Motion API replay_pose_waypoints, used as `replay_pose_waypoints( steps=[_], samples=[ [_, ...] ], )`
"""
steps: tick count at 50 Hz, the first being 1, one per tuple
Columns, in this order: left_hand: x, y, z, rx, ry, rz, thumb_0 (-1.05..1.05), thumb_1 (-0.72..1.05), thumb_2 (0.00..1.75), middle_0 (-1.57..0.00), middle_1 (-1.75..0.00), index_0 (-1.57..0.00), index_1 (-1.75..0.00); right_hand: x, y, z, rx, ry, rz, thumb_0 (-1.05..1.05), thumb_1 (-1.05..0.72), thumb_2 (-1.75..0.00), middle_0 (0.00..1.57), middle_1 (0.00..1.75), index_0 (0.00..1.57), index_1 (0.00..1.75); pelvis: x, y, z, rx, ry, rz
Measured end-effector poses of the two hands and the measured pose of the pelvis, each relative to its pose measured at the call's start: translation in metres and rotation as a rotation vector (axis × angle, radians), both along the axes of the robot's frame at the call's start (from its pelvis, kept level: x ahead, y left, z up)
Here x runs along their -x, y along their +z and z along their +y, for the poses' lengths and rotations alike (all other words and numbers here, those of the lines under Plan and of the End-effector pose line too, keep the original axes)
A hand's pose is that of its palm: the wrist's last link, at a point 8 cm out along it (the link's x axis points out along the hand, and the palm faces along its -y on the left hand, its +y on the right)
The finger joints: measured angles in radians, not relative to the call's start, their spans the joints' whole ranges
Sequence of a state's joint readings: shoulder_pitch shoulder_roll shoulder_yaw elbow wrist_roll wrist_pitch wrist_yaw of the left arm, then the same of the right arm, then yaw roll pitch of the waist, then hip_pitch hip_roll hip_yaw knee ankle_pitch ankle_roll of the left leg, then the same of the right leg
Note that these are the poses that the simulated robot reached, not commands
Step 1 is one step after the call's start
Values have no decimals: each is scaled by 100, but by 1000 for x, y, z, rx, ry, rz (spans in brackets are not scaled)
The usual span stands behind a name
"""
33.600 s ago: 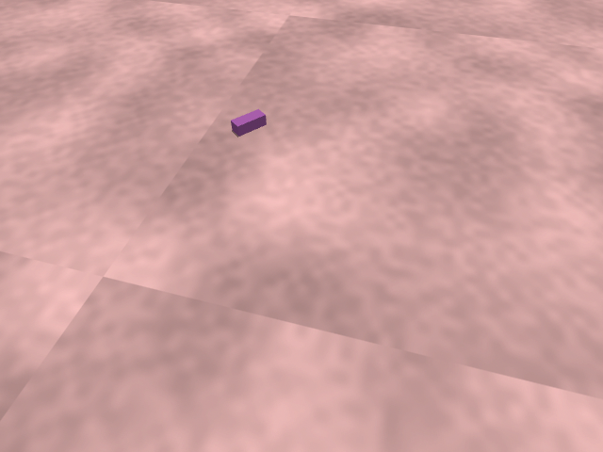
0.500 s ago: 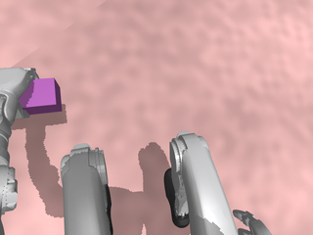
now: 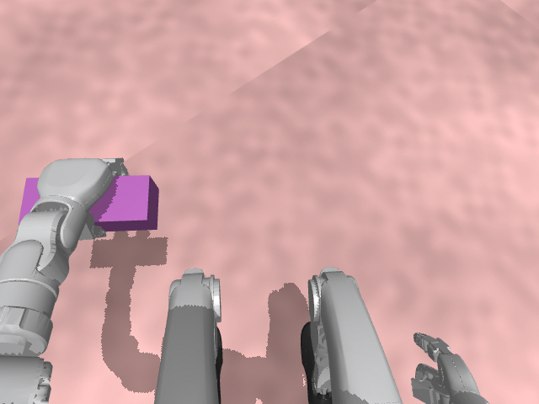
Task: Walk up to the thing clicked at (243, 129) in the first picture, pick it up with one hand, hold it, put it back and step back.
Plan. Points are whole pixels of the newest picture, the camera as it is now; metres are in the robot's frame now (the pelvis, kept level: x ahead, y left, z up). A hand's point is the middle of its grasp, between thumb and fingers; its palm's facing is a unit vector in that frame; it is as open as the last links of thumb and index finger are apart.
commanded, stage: lift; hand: left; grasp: from above
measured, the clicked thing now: (95, 205) +0.41 +0.29 -0.11
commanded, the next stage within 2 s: hold in 0.90 s
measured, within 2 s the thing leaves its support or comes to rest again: neither
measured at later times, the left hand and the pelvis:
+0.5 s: hand (32, 187) +0.35 +0.25 +0.10, palm faces -0.44 -0.08 -0.89, open 10.4 cm; pelvis +0.03 +0.00 +0.17, yaw +2 degrees
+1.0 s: hand (13, 132) +0.37 +0.24 +0.17, palm faces -0.45 -0.09 -0.89, open 10.4 cm; pelvis +0.07 +0.00 +0.24, yaw +2 degrees
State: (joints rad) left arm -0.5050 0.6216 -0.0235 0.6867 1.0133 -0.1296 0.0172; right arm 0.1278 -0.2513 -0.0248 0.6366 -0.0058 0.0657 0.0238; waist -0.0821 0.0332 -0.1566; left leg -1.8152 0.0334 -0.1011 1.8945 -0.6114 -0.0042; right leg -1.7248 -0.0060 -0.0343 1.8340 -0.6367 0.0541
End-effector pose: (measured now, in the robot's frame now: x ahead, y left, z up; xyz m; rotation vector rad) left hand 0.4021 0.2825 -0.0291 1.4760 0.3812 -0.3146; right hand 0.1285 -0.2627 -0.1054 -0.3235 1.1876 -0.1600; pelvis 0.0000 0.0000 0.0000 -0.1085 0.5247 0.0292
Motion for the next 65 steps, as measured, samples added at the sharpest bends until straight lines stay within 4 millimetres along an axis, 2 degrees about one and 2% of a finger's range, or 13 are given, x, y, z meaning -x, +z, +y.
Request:
replay_pose_waypoints(
  steps=[13, 18, 24, 32, 43, 53, 65],
  samples=[
    [37, 118, -11, 2, 21, 12, 0, -10, 70, -58, -76, -62, -69, -12, 103, 12, -28, -36, -98, 1, -91, -90, 21, 30, 20, 30, -12, 105, 1, -33, 12, -135],
    [44, 151, -16, 5, 20, 20, 0, -10, 70, -58, -76, -62, -69, -14, 137, 13, -30, -50, -128, 1, -91, -90, 21, 30, 20, 30, -21, 138, 1, -44, 14, -183],
    [45, 182, -23, -3, 14, 13, 0, -10, 70, -58, -76, -62, -69, -16, 169, 10, -29, -61, -147, 1, -91, -90, 21, 30, 20, 30, -30, 169, 1, -54, 17, -232],
    [40, 210, -33, -13, 30, 17, 0, -10, 70, -58, -76, -62, -68, -19, 200, 8, -44, -77, -147, 1, -91, -90, 21, 30, 20, 30, -43, 202, 0, -72, 14, -284],
    [31, 241, -42, -15, 49, 16, -1, -10, 70, -58, -76, -62, -68, -28, 226, 5, -60, -92, -131, 1, -91, -90, 21, 30, 20, 30, -60, 232, -2, -89, 11, -335],
    [24, 263, -45, -10, 40, 25, -1, -10, 70, -58, -76, -62, -68, -46, 245, 2, -61, -98, -158, 1, -91, -90, 21, 30, 20, 30, -73, 249, -3, -99, 8, -377],
    [17, 288, -49, -18, 12, 29, -1, -9, 69, -57, -76, -61, -69, -70, 258, 2, -74, -95, -203, 1, -90, -90, 21, 30, 20, 30, -83, 260, -4, -106, 1, -413]
  ],
)
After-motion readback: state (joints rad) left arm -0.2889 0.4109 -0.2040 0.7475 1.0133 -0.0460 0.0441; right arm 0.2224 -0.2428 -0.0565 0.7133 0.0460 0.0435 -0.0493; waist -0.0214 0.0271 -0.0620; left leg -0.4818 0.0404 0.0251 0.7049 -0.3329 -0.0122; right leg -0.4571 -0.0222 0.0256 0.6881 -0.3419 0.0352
